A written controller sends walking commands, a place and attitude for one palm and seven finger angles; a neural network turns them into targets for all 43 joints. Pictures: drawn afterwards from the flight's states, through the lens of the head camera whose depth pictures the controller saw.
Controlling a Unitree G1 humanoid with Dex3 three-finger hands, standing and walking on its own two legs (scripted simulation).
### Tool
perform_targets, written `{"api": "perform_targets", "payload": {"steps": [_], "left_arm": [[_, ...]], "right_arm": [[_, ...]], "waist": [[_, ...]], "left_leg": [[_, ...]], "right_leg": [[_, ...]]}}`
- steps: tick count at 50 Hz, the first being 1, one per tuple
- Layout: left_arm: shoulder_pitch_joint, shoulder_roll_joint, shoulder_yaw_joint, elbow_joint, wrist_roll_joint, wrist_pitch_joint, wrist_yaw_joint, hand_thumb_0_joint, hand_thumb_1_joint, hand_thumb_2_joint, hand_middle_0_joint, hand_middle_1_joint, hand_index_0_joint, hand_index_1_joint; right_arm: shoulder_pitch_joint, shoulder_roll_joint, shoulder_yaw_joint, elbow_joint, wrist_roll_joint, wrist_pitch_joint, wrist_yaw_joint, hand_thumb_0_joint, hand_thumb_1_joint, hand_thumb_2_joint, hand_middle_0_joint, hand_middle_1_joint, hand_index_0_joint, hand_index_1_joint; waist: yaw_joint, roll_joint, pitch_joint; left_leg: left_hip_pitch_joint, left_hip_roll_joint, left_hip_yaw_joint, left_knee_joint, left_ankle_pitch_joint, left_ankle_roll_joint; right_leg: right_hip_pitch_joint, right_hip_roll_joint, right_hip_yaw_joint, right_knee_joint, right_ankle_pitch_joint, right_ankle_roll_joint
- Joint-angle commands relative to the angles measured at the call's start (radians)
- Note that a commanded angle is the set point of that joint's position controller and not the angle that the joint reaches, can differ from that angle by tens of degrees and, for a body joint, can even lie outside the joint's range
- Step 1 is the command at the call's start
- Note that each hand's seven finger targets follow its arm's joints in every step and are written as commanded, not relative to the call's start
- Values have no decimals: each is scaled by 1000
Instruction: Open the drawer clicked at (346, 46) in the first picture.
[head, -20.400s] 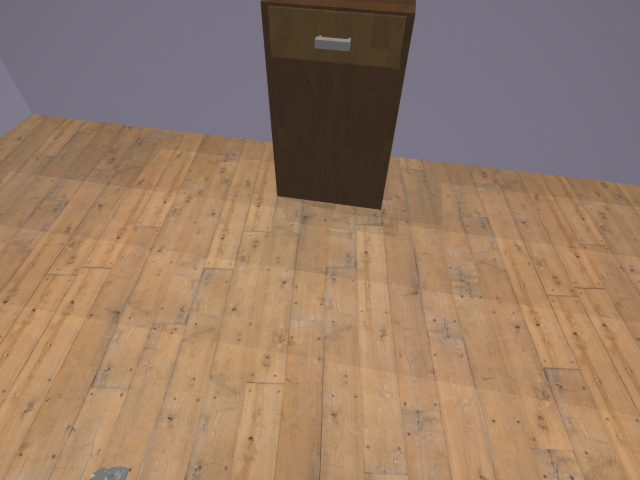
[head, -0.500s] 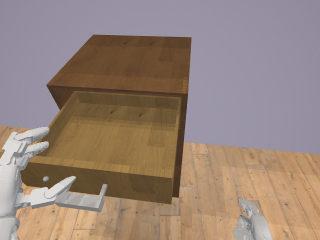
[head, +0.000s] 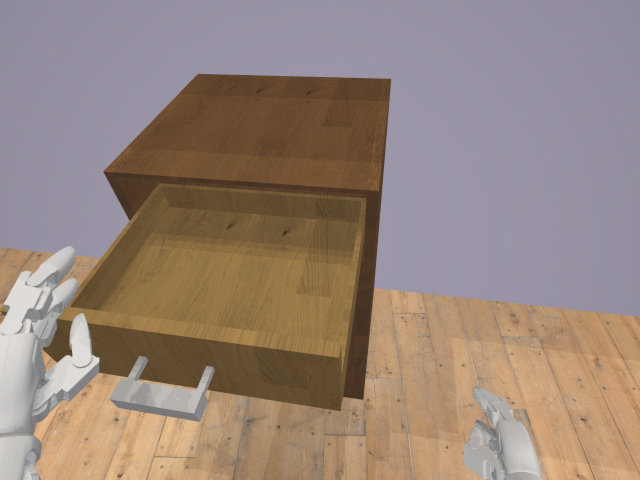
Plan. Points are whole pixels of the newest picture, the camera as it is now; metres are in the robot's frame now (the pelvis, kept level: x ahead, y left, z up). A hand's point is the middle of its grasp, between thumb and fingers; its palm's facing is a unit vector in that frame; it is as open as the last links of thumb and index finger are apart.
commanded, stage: step back with the hand held close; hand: left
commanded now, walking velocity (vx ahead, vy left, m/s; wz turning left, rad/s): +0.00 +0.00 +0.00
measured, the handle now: (167, 383) +0.23 +0.24 -0.02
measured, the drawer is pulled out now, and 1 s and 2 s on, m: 0.30 0.30 0.30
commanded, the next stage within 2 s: stop stepping back and stand still in 1.42 s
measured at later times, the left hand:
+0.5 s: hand (58, 393) +0.15 +0.26 +0.14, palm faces +0.25 -0.82 -0.51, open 7.4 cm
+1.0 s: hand out of the picture +0.09 +0.27 +0.16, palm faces +0.36 -0.84 -0.41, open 7.4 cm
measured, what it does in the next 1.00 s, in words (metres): shifts its weight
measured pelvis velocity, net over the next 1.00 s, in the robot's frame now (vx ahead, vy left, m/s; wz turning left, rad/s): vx -0.10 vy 0.04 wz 0.03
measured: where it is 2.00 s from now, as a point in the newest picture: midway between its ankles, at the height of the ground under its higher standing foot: outside the picture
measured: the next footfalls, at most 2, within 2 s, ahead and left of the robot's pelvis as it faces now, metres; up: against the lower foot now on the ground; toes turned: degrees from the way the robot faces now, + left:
right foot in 1.20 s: -0.19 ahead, -0.10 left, +0.00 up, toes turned -2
left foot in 1.42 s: -0.11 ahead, +0.14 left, +0.00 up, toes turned +3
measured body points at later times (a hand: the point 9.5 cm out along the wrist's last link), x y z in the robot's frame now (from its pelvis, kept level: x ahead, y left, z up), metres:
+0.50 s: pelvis -0.04 +0.02 +0.00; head +0.00 +0.03 +0.44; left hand +0.13 +0.30 +0.17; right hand +0.14 -0.22 -0.08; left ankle +0.01 +0.14 -0.74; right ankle -0.08 -0.09 -0.74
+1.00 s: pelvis -0.10 +0.04 -0.02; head -0.08 +0.06 +0.43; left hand +0.06 +0.32 +0.18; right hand +0.08 -0.20 -0.09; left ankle +0.01 +0.14 -0.74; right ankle -0.08 -0.09 -0.74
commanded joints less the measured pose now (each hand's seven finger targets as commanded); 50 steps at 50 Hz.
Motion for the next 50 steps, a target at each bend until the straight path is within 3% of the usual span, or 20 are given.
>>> {"api": "perform_targets", "payload": {"steps": [1, 4, 5, 6, 8, 10, 12, 15, 22, 25, 31, 36, 38, 40, 41, 44, 45, 47, 49, 50], "left_arm": [[-60, 164, 125, -211, 1, -71, 14, 0, 900, 900, -200, -300, -200, -300], [-60, 165, 124, -222, -4, -70, 13, 0, 900, 900, -200, -300, -200, -300], [-273, 349, 291, -322, 3, -130, 24, 0, 900, 900, -200, -300, -200, -300], [-152, 274, 246, -210, 12, -137, 10, 0, 900, 900, -200, -300, -200, -300], [-26, 184, 168, -150, 16, -133, -13, 0, 900, 900, -200, -300, -200, -300], [17, 195, 175, -218, 14, -147, -18, 0, 900, 900, -200, -300, -200, -300], [88, 188, 182, -247, 14, -147, -14, 0, 900, 900, -200, -300, -200, -300], [93, 243, 229, -303, 14, -144, 0, 0, 900, 900, -200, -300, -200, -300], [118, 240, 232, -360, 5, -147, 20, 0, 900, 900, -200, -300, -200, -300], [132, 253, 242, -385, 3, -157, 27, 0, 900, 900, -200, -300, -200, -300], [136, 226, 237, -378, 2, -182, 34, 0, 900, 900, -200, -300, -200, -300], [117, 219, 235, -396, 5, -197, 40, 0, 900, 900, -200, -300, -200, -300], [101, 221, 236, -390, 8, -200, 43, 0, 900, 900, -200, -300, -200, -300], [80, 243, 247, -395, 6, -198, 50, 0, 900, 900, -200, -300, -200, -300], [77, 217, 223, -390, 4, -199, 53, 0, 900, 900, -200, -300, -200, -300], [35, 214, 209, -374, 7, -192, 65, 0, 900, 900, -200, -300, -200, -300], [26, 239, 230, -386, 9, -188, 70, 0, 900, 900, -200, -300, -200, -300], [17, 232, 217, -411, 5, -195, 64, 0, 900, 900, -200, -300, -200, -300], [48, 243, 246, -417, 8, -210, 59, 0, 900, 900, -200, -300, -200, -300], [46, 261, 265, -414, 21, -218, 60, 0, 900, 900, -200, -300, -200, -300]], "right_arm": [[-135, -90, -41, -162, 0, -64, -6, 0, -900, -900, 200, 300, 200, 300], [-137, -89, -43, -174, 5, -63, -3, 0, -900, -900, 200, 300, 200, 300], [-83, -102, -29, -216, 9, -46, 1, 0, -900, -900, 200, 300, 200, 300], [-78, -93, -40, -168, -3, -33, 2, 0, -900, -900, 200, 300, 200, 300], [-98, -102, -50, -191, 1, -7, 6, 0, -900, -900, 200, 300, 200, 300], [-116, -115, -56, -209, 3, 5, 8, 0, -900, -900, 200, 300, 200, 300], [-108, -118, -64, -220, 6, 23, 12, 0, -900, -900, 200, 300, 200, 300], [-109, -119, -74, -223, 9, 41, 6, 0, -900, -900, 200, 300, 200, 300], [-95, -117, -83, -237, 12, 46, -5, 0, -900, -900, 200, 300, 200, 300], [-99, -125, -83, -235, 8, 25, -4, 0, -900, -900, 200, 300, 200, 300], [-81, -129, -73, -230, 3, -15, 2, 0, -900, -900, 200, 300, 200, 300], [-66, -131, -69, -226, 2, -46, 7, 0, -900, -900, 200, 300, 200, 300], [-69, -130, -71, -224, 3, -54, 9, 0, -900, -900, 200, 300, 200, 300], [-59, -131, -77, -207, 0, -57, 7, 0, -900, -900, 200, 300, 200, 300], [-52, -122, -74, -198, 0, -56, 6, 0, -900, -900, 200, 300, 200, 300], [-59, -111, -74, -162, -4, -51, 5, 0, -900, -900, 200, 300, 200, 300], [-66, -120, -77, -155, -6, -50, 3, 0, -900, -900, 200, 300, 200, 300], [-85, -114, -67, -174, -3, -49, 0, 0, -900, -900, 200, 300, 200, 300], [-97, -130, -65, -198, 1, -62, 1, 0, -900, -900, 200, 300, 200, 300], [-104, -134, -72, -201, -5, -67, 1, 0, -900, -900, 200, 300, 200, 300]], "waist": [[-2, -3, -63], [2, -31, -79], [-34, 36, 73], [-39, -89, 35], [-46, -175, -17], [-43, -92, -89], [-43, -23, -140], [-48, -44, -161], [-55, -5, -168], [-50, 82, -150], [-61, 66, -102], [-65, 80, -96], [-66, 43, -78], [-73, -25, -79], [-78, -67, -75], [-82, -132, -71], [-82, -104, -80], [-74, -29, -55], [-66, 168, -49], [-63, 257, -49]], "left_leg": [[165, -15, 29, -10, 274, 55], [164, -10, 24, -17, 276, 53], [85, 6, 5, 21, 232, 63], [52, 10, -10, 53, 245, 71], [39, 7, -3, 100, 309, 76], [49, 12, 7, 80, 358, 78], [62, 35, 0, 57, 434, 82], [36, 45, -7, 72, 457, 75], [-18, 75, -57, 44, 429, 69], [-74, 92, -95, -16, 271, 71], [-280, 110, -151, -114, -148, 88], [-326, 106, -151, -101, -255, 86], [-318, 95, -138, -67, -262, 77], [-226, 61, -99, 29, -243, 56], [-180, 40, -81, 99, -208, 46], [-92, -5, -29, 261, -99, 26], [-71, 1, -38, 230, -70, 26], [-124, 67, -128, 71, -60, 46], [-341, 204, -295, -209, -235, 100], [-426, 262, -366, -295, -361, 138]], "right_leg": [[-151, -33, -10, -85, 437, 30], [-139, -38, -10, -73, 435, 32], [-258, -90, 38, -138, 487, 36], [-235, -101, 30, -137, 508, 43], [-193, -118, 29, -107, 630, 54], [-158, -128, 31, -65, 654, 55], [-141, -113, 26, -33, 571, 52], [-138, -111, 28, -21, 552, 44], [-158, -86, 17, 17, 391, 35], [-173, -63, 13, 33, 249, 30], [-132, -29, 16, 83, 96, 33], [-148, -32, 32, 84, 40, 29], [-193, -46, 49, 51, -2, 24], [-305, -91, 93, -28, -79, 0], [-362, -127, 111, -62, -89, -15], [-461, -228, 152, -88, 28, -58], [-454, -222, 142, -62, 98, -60], [-420, -137, 60, 32, 65, -14], [-239, 7, 5, 245, -94, 38], [-175, 34, 25, 374, -145, 40]]}}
